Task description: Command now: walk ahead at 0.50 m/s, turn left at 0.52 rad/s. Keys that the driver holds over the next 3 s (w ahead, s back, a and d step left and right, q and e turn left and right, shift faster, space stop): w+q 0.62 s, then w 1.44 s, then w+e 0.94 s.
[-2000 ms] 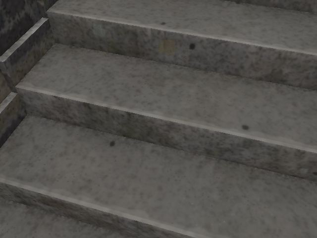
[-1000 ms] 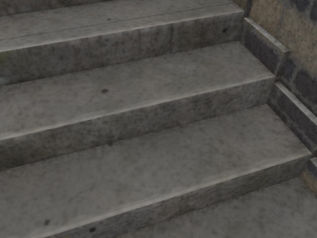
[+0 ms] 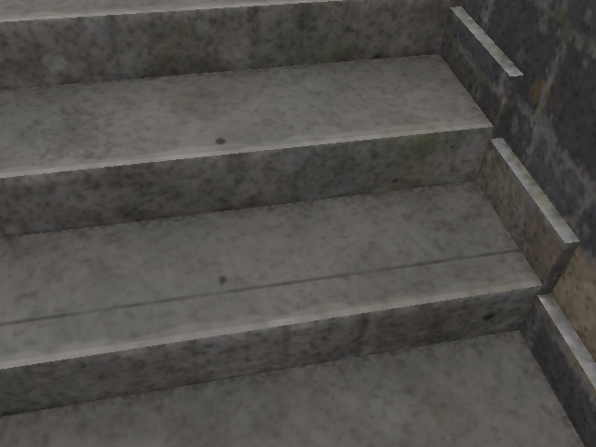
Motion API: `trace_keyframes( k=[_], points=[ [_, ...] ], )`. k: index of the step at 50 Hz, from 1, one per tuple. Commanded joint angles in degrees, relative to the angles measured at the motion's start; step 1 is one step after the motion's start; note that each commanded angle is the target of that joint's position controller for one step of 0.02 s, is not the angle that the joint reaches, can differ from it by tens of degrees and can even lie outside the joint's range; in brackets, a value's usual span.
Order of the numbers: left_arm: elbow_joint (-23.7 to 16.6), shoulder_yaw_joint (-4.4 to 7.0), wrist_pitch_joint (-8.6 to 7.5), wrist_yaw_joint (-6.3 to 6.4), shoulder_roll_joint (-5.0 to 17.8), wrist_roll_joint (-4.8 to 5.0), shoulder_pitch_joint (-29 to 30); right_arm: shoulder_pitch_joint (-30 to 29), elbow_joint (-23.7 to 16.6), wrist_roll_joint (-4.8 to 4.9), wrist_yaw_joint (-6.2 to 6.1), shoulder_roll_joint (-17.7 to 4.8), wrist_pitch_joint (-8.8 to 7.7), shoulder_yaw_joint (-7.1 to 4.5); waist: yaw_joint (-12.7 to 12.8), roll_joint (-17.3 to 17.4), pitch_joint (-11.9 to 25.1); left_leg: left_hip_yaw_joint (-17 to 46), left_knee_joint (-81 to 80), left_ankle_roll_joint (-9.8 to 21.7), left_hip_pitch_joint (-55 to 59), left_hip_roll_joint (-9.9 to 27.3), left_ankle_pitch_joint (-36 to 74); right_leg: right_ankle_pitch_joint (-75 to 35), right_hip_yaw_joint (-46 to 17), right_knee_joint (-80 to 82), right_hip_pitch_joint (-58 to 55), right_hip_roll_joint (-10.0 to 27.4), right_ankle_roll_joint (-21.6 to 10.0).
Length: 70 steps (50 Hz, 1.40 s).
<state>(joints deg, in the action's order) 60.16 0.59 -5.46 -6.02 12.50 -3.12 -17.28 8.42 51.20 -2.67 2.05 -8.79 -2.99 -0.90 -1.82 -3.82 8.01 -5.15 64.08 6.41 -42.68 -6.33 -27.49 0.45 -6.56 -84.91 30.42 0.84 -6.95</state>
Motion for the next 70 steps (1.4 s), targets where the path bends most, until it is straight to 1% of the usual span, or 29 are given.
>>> trace_keyframes(
  k=[1,3,7,10,13,17,19,20,21,22,23,24,27,29,34,44,47,49,50,54,55,57,58,59,61,62,63,65,70],
  points=[
    [-7.1,-1.47,-0.66,2.82,-3.1,0.29,8.1,6.3,5.4,-0.2,0.24,-0.4,-0.23,-0.24,2.3,1.2,-1.1,38.6,-35.3,10.6,19.9,12.8,5.3,-1.5,-7.1,-23.2,32.4,-1.4,-3.1],
    [-6.8,-1.62,0.85,3.08,-1.4,-0.37,5.5,-0.6,5.0,0.9,0.36,1.7,-0.97,0.72,5.8,3.8,-0.4,32.0,-37.8,10.5,15.5,10.9,9.9,3.4,-5.4,-26.5,35.1,-0.6,-3.5],
    [-8.8,-1.97,1.49,2.91,0.0,-0.23,11.4,8.8,7.2,-2.34,0.98,-0.9,-2.86,0.86,3.7,4.2,-3.2,21.9,-40.3,8.8,12.3,8.1,17.1,3.8,3.7,-21.5,36.2,3.1,-0.4],
    [-11.0,-3.75,0.27,3.86,-1.7,0.21,18.5,23.8,14.1,-2.37,-0.08,-0.6,-2.79,1.49,-2.2,7.6,-6.3,30.5,-39.3,11.0,28.6,12.8,14.4,16.2,2.1,-34.8,56.0,2.6,-0.3],
    [-19.5,-4.74,0.85,5.5,-0.9,-0.14,32.5,27.9,16.4,-5.01,0.88,-1.8,-3.31,1.79,-3.5,4.5,-7.1,34.0,-42.7,9.0,34.8,14.3,14.0,13.2,3.5,-15.6,59.0,5.2,-0.6],
    [-24.6,-5.15,4.82,3.02,-5.6,-0.67,37.0,17.8,8.6,0.75,3.95,-3.2,-4.11,2.18,0.9,13.6,-9.2,26.5,-58.3,10.5,-0.2,17.5,25.5,17.4,16.3,0.6,7.8,2.9,3.8],
    [-22.9,-2.26,5.13,3.18,1.8,0.8,27.2,15.8,6.1,2.4,3.08,-11.0,-5.72,-0.52,5.5,12.6,-2.5,22.2,-48.3,7.7,22.0,17.6,69.9,21.6,16.9,15.1,4.5,-3.8,3.9],
    [-21.8,-0.65,3.5,3.39,6.2,1.97,20.8,16.4,6.2,2.18,3.52,-14.4,-6.0,-2.42,7.3,14.5,2.4,21.5,-39.8,4.6,29.7,15.5,84.2,20.8,13.1,23.6,-2.4,-4.7,1.9],
    [-18.4,-0.26,2.72,3.29,6.1,1.2,5.8,21.6,8.2,-0.23,4.15,-6.0,-6.02,-1.3,9.0,1.5,18.9,21.6,-17.0,0.6,17.7,10.3,70.0,1.1,-8.9,29.1,-29.4,6.0,-8.2],
    [-16.5,0.82,2.86,3.48,11.1,0.16,-6.7,25.9,7.4,-1.12,4.51,0.1,-4.57,-0.62,10.4,-13.6,27.1,22.0,1.2,-0.8,-1.1,-1.5,16.7,15.3,-44.4,51.7,-43.5,22.6,-15.8],
    [-12.9,1.27,2.48,4.04,11.9,-1.57,-13.6,16.0,7.8,1.26,4.43,-2.5,-2.35,-2.86,15.3,-11.4,14.3,25.4,28.1,-0.4,-10.5,0.4,21.8,40.7,-56.6,59.9,-31.2,24.6,-12.3],
    [-11.4,1.15,1.03,4.66,10.9,-0.62,-7.6,8.9,6.6,1.7,4.03,-3.2,-2.25,-3.86,12.2,-8.9,-1.9,21.1,34.8,0.1,-17.5,3.1,26.8,54.1,-45.9,62.1,-16.6,20.4,-9.2],
    [-8.0,-1.55,1.25,4.31,-6.7,1.71,3.5,10.0,9.1,-0.21,2.48,0.5,-2.52,-2.9,1.2,4.3,-2.6,16.6,34.2,3.9,-11.2,8.2,34.0,29.7,-17.0,55.0,-4.2,18.4,-4.2],
    [-6.2,-1.9,0.43,5.39,-10.2,2.16,5.7,8.0,9.1,1.18,3.1,1.4,-1.54,-2.64,-1.0,-0.5,-4.1,16.0,35.4,5.0,-13.6,9.4,29.7,23.1,-8.1,58.1,-1.9,14.9,-3.6],
    [-4.8,-0.45,-0.02,3.01,-3.5,-1.84,2.1,-0.6,5.3,1.48,4.02,-1.1,-1.26,-0.96,0.8,2.0,-6.6,13.3,34.9,5.4,-24.6,10.7,25.8,20.9,3.9,69.7,-7.6,14.3,-6.4],
    [8.2,-4.57,-0.01,1.89,-7.4,-6.71,-22.5,-19.0,-5.5,1.47,1.3,2.1,0.52,2.26,6.2,2.3,-9.8,9.3,51.3,12.9,-56.4,12.0,22.9,7.0,9.8,75.6,-35.4,15.6,-6.6],
    [10.4,-5.82,-0.77,0.13,-10.2,-5.89,-27.3,-31.6,-11.5,1.01,1.02,0.8,3.87,2.24,7.7,1.9,-8.5,1.6,31.2,11.0,-46.1,16.9,27.6,3.5,12.4,80.9,-30.9,15.5,-6.5],
    [9.3,-4.76,-0.73,-1.62,-6.5,-1.7,-24.1,-37.9,-13.9,-0.5,3.41,2.8,6.92,3.46,6.5,-1.7,-7.9,-2.1,21.0,7.2,-21.6,14.9,16.3,-5.2,16.1,85.8,-17.6,15.2,-7.6],
    [8.7,-4.25,-1.35,-1.51,-4.0,0.08,-23.5,-35.5,-12.9,-0.53,4.19,2.0,7.09,2.86,4.8,-2.5,-6.4,-5.8,18.8,5.8,-15.4,12.2,11.4,-16.7,18.8,84.3,-19.8,15.1,-8.2],
    [7.0,-0.45,-2.87,-1.07,6.0,-0.14,-20.8,-17.9,-8.4,0.19,3.71,1.4,4.15,1.83,-4.2,-9.7,-2.6,-4.8,0.5,5.2,2.6,5.3,11.3,-75.0,18.4,68.6,-40.6,18.5,-4.2],
    [6.6,-0.17,-3.79,-0.83,2.4,-0.3,-26.0,-13.7,-7.3,1.92,2.91,-1.1,3.31,1.74,-1.5,-5.4,6.3,1.1,5.3,7.2,24.4,6.6,28.2,-70.8,16.6,61.2,-25.5,14.2,0.1],
    [4.2,0.38,-3.45,-2.13,-0.2,-1.49,-21.9,5.5,-1.7,0.33,0.93,-7.3,4.01,-0.7,-9.1,2.9,10.3,21.4,-16.6,9.7,52.0,11.7,19.0,-25.0,8.7,40.1,1.5,5.8,2.3],
    [4.0,1.33,-1.96,-3.19,-3.0,-0.19,-18.8,16.4,2.8,-0.85,0.34,-12.3,3.64,-2.93,-10.1,7.4,12.4,41.5,-32.1,10.1,51.0,20.0,19.8,6.4,1.0,19.2,6.9,1.0,4.2],
    [3.0,2.49,-1.28,-2.33,-3.1,1.97,-13.5,17.7,4.8,-1.5,-0.29,-15.1,2.31,-4.87,-9.5,8.1,8.6,46.5,-36.2,6.2,41.0,21.9,20.9,3.0,-8.4,-1.8,8.5,-1.2,3.5],
    [1.5,1.93,-3.07,-0.71,-5.8,2.49,-9.7,8.8,6.0,-0.22,0.43,-10.7,0.04,-3.72,-2.9,11.0,0.2,38.2,-34.9,3.2,26.9,20.8,23.7,-0.4,-12.9,-22.7,16.6,-3.5,0.2],
    [-9.5,2.84,-3.02,4.54,-4.1,3.55,-3.3,1.7,6.6,3.42,-0.6,-0.4,-1.61,-1.47,4.2,5.0,0.4,30.8,-36.7,5.5,26.6,21.4,15.6,7.1,-0.6,-25.3,16.7,0.4,0.9],
    [-10.6,2.26,-1.8,6.49,-4.4,3.39,-0.6,1.6,8.2,2.88,-0.97,2.5,-2.94,-0.55,4.9,3.2,-2.0,27.4,-38.0,4.8,22.2,20.1,8.8,10.5,-0.8,-27.1,19.8,0.7,0.2],
    [-15.0,-0.29,0.36,7.39,-9.4,2.12,2.9,4.7,12.5,1.8,-2.33,2.9,-3.98,-0.59,7.3,4.0,-7.2,19.7,-41.2,2.2,17.4,18.0,9.3,10.8,-3.1,-27.3,25.0,1.6,-0.9],
    [-19.8,-1.11,2.41,8.58,-8.2,3.56,10.2,14.2,14.4,0.92,-1.51,-2.5,-5.67,-0.32,4.8,7.0,-10.9,14.3,-49.1,4.2,20.8,18.7,19.9,14.9,4.8,-40.0,41.1,-0.9,0.4]
  ],
)
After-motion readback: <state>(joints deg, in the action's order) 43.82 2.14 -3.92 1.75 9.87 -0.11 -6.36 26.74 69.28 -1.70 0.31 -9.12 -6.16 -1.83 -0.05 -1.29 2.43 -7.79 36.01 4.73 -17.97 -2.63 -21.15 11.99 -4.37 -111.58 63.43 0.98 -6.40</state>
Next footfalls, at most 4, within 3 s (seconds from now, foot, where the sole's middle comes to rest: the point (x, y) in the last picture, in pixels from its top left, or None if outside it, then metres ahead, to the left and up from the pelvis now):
0.40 right None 0.45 -0.13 -0.53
1.08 left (166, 298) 0.69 0.25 -0.38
1.64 right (182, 119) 1.05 0.24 -0.23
2.24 left None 1.31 0.56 -0.07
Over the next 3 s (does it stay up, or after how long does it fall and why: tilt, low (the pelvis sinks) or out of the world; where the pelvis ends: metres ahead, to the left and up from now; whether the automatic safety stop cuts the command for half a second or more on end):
stays up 1.65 0.52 0.83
